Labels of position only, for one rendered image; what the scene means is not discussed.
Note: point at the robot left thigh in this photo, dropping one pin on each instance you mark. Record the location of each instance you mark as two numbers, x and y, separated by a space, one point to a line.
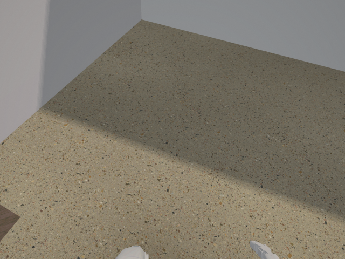
133 253

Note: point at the cabinet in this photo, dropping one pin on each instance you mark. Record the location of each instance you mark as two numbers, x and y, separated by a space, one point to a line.
7 220

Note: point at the right robot hand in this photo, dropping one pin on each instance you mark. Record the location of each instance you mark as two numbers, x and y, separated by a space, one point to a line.
263 251

